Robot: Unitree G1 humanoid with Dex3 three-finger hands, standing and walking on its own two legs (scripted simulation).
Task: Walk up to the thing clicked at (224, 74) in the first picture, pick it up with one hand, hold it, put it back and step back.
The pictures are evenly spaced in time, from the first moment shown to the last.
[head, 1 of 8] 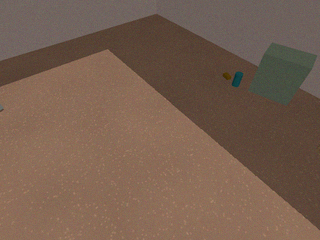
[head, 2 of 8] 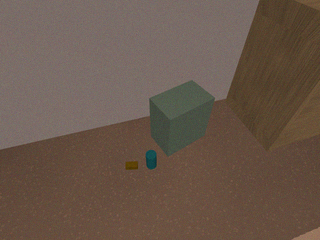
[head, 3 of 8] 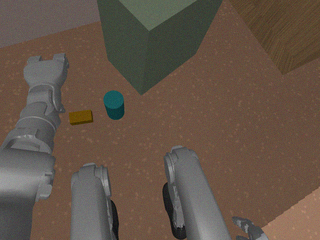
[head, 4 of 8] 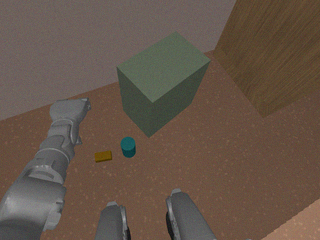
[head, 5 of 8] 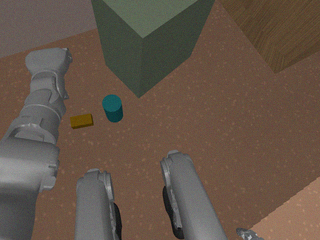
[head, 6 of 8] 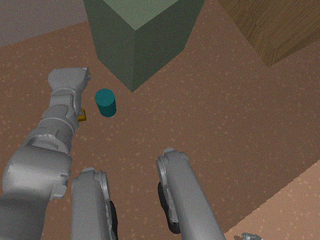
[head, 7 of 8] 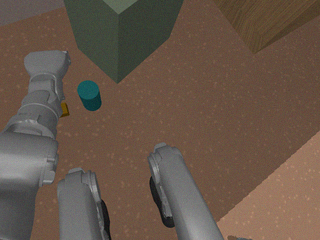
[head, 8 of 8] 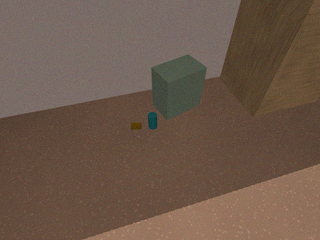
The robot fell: no
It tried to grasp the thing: no
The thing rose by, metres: 0.00
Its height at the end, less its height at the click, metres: +0.00
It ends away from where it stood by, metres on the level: 0.00
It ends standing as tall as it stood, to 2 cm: yes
